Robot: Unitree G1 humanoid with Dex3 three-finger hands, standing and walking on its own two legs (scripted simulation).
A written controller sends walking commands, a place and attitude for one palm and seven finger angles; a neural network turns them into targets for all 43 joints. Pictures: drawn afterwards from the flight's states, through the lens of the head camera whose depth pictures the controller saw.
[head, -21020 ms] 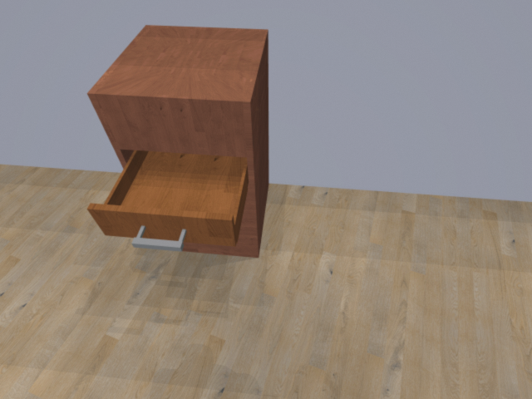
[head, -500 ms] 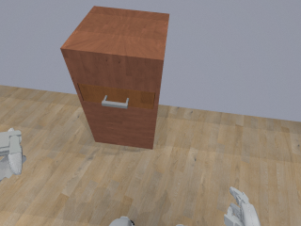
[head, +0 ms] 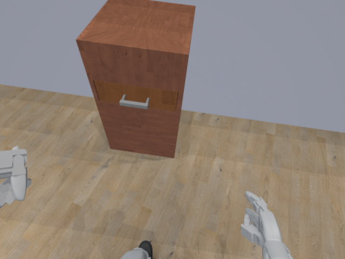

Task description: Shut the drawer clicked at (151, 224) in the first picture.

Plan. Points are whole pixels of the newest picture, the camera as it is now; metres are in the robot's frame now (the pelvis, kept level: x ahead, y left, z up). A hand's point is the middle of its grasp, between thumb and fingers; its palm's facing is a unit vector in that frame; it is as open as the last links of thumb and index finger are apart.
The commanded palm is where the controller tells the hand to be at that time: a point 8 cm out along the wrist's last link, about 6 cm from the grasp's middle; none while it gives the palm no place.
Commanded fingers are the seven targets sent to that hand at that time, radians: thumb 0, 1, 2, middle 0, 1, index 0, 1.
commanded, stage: stop stepping back and stand still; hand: left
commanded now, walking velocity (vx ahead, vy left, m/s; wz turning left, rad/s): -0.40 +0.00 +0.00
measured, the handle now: (135, 101) +0.78 +0.22 -0.24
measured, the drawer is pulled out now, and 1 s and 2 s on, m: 0.00 0.00 0.00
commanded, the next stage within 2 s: let the arm hang, fingers relaxed in 0.82 s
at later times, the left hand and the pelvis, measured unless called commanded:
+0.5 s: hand (10, 255) +0.11 +0.21 +0.18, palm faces +0.29 -0.82 -0.50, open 3.2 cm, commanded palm +0.06 +0.26 +0.19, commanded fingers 0.00 0.90 0.90 -1.40 -1.60 -1.40 -1.60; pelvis -0.09 -0.01 +0.01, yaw -2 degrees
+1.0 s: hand (34, 243) +0.13 +0.24 +0.07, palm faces +0.21 -0.86 -0.47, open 3.2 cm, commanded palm none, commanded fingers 0.00 0.90 0.90 -1.20 -1.38 -1.20 -1.38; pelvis -0.08 +0.01 +0.00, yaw +0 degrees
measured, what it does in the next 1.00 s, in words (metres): steps on the spot: right foot, then left foot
